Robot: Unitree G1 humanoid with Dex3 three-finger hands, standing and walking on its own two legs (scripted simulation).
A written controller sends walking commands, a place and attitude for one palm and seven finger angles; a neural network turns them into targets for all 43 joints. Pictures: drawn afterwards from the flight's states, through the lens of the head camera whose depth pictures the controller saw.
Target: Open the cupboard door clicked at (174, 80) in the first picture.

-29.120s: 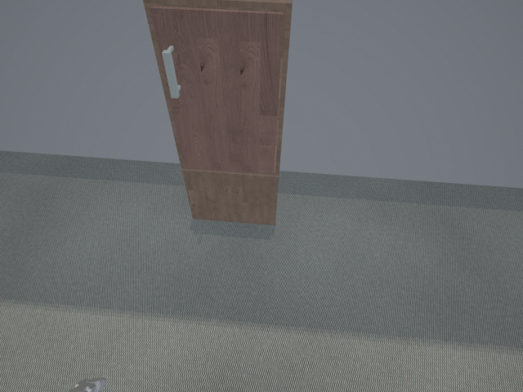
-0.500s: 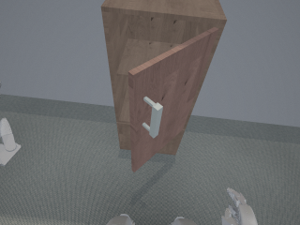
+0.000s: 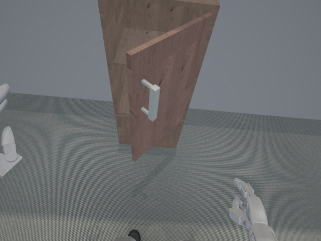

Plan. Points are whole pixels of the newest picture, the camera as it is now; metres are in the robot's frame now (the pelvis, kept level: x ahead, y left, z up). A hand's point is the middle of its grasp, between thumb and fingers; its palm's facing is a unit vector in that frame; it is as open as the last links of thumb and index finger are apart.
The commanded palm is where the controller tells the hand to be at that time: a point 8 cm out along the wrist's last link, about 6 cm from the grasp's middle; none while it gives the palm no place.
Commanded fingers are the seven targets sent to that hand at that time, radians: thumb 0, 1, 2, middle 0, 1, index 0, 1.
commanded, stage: stop stepping back and stand still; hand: left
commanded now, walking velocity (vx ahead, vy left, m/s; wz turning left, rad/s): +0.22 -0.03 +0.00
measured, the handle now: (149, 100) +0.51 +0.07 +0.02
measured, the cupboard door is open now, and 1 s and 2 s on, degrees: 49 49 49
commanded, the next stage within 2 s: let the arm hang, fingers relaxed in 0.88 s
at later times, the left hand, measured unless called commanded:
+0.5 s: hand out of the picture +0.06 +0.28 +0.17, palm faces +0.53 -0.74 -0.42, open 7.4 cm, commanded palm -0.01 +0.30 +0.17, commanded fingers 0.00 0.90 0.90 -0.20 -0.30 -0.20 -0.30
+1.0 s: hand out of the picture +0.05 +0.24 +0.16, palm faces +0.48 -0.74 -0.47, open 7.4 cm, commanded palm none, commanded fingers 0.00 0.90 0.90 -0.20 -0.30 -0.20 -0.30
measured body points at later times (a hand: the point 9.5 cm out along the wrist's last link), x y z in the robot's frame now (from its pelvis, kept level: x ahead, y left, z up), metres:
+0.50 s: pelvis -0.13 -0.01 -0.01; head -0.14 +0.01 +0.44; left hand +0.03 +0.31 +0.19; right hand +0.02 -0.24 -0.09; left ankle -0.18 +0.12 -0.74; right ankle -0.08 -0.10 -0.71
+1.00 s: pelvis -0.12 -0.03 -0.01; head -0.12 -0.03 +0.44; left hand +0.02 +0.28 +0.19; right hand +0.06 -0.27 -0.08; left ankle -0.12 +0.10 -0.74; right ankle -0.07 -0.09 -0.74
